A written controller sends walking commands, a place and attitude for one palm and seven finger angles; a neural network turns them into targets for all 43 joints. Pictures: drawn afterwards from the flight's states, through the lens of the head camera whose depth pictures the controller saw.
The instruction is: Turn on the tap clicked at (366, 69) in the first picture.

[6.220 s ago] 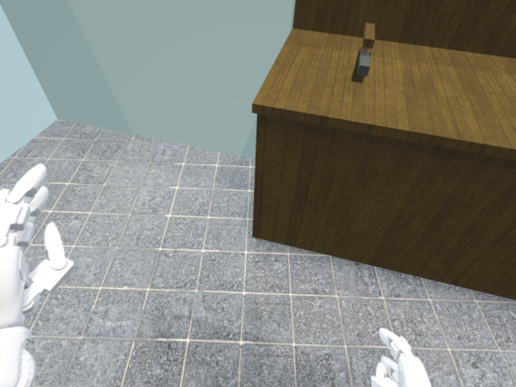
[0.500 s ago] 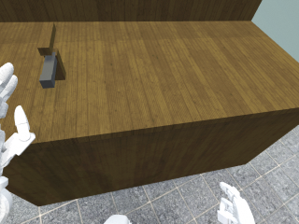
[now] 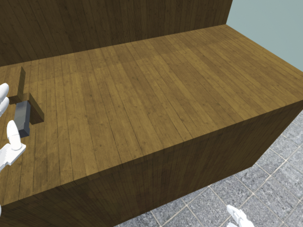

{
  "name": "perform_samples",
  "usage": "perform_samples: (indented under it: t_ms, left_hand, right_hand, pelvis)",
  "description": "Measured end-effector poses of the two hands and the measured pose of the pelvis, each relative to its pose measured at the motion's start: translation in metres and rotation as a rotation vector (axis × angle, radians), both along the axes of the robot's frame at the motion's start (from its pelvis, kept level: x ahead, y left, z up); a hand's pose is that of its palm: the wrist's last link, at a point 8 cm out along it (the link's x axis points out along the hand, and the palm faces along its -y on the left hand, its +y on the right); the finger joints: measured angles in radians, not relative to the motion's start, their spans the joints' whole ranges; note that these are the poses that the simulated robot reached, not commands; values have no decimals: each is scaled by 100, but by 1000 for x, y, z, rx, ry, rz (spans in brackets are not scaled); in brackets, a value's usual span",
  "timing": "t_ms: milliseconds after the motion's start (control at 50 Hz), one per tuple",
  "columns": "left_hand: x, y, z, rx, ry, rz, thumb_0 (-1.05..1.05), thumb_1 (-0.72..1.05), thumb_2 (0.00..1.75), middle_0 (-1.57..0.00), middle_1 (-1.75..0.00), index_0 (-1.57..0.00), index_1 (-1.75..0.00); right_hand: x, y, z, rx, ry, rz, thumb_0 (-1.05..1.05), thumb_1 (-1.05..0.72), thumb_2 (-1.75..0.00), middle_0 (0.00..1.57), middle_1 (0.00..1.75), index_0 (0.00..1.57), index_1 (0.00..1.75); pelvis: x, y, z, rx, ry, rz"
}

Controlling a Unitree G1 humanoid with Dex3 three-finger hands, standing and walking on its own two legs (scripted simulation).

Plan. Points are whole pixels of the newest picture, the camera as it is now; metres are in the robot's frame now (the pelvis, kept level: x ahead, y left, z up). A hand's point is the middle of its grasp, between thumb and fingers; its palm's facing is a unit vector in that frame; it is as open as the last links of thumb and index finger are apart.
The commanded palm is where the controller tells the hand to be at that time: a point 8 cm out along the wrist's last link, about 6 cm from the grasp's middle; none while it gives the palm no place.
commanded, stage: come to a stop and stand still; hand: left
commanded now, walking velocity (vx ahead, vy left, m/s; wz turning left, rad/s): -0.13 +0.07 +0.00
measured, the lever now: (20, 130) +0.31 +0.35 +0.11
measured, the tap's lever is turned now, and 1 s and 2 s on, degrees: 0 0 0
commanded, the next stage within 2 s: look again from close up in 0.98 s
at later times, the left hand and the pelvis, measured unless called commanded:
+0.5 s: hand (13, 140) +0.24 +0.28 +0.19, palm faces +0.43 -0.82 -0.36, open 7.4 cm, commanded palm +0.18 +0.31 +0.19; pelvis +0.02 +0.03 +0.02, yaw +0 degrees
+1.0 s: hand (22, 134) +0.26 +0.28 +0.17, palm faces +0.38 -0.85 -0.37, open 7.4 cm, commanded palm +0.21 +0.31 +0.19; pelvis +0.05 +0.03 +0.02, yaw +0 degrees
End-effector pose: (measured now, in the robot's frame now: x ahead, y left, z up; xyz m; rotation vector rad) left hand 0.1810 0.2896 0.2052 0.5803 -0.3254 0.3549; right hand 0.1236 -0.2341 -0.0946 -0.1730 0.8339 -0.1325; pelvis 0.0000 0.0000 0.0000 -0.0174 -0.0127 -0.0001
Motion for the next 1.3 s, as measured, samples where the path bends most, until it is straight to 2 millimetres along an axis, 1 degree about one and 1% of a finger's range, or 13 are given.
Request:
perform_samples:
  t_ms: [80,180,300,380,460,540,660,800,920,1080,1200,1240,1300]
  left_hand:
    - [5,0,-12,-119,-11,35,1,89,90,-21,-30,-21,-30]
    - [11,-5,-18,-177,-34,-27,2,89,90,-21,-30,-21,-30]
    - [18,20,-4,-131,-83,-37,2,88,90,-21,-30,-21,-30]
    - [19,32,2,-113,-72,4,1,89,90,-21,-30,-21,-30]
    - [15,29,-3,-137,-15,31,1,89,90,-21,-30,-21,-30]
    - [12,24,-12,-163,58,49,1,89,90,-21,-30,-21,-30]
    - [22,24,-21,-213,81,69,2,89,90,-21,-30,-21,-30]
    - [40,18,-16,-211,65,19,2,89,90,-21,-30,-21,-30]
    - [41,21,-14,-173,91,-6,2,89,90,-21,-30,-21,-30]
    - [33,35,-20,-196,98,46,2,89,90,-21,-30,-21,-30]
    - [56,70,39,36,-169,46,2,88,90,-22,-30,-22,-30]
    - [59,74,44,33,-201,35,2,89,90,-21,-30,-21,-30]
    - [57,60,30,-16,-149,-45,1,89,90,-20,-30,-20,-30]
  right_hand:
    - [16,-11,16,-55,-19,14,2,-90,-90,20,30,20,30]
    - [44,-5,36,-120,-106,27,2,-90,-90,19,30,20,30]
    - [71,30,50,-96,-178,38,2,-90,-90,19,30,20,30]
    - [81,58,51,-35,-202,90,1,-90,-90,19,30,20,30]
    - [82,77,44,29,-183,131,1,-90,-90,20,30,20,30]
    - [80,80,36,56,-141,138,1,-90,-90,20,30,20,30]
    - [76,59,33,12,-89,113,2,-90,-90,20,30,20,30]
    - [78,28,44,-57,-96,41,2,-90,-90,20,30,20,30]
    - [83,20,51,-79,-113,2,2,-90,-90,20,30,20,30]
    - [90,38,48,-63,-104,35,2,-90,-90,20,30,20,30]
    - [91,69,38,-41,-99,185,1,-90,-90,20,30,20,30]
    - [90,73,37,-18,-109,183,2,-90,-90,20,30,20,30]
    - [85,75,38,9,-132,153,2,-90,-90,20,30,20,30]
  pelvis:
    - [7,2,7,21,-14,-12]
    - [13,13,6,11,-38,-10]
    - [17,27,7,9,-32,-24]
    - [18,31,11,11,-14,-6]
    - [21,31,14,8,-2,4]
    - [26,28,17,-3,6,2]
    - [33,23,18,-11,3,7]
    - [39,24,19,-8,1,4]
    - [45,28,19,-7,6,1]
    - [46,35,20,-8,3,6]
    - [35,36,13,-10,28,34]
    - [35,41,12,-11,39,19]
    - [39,52,11,-8,44,1]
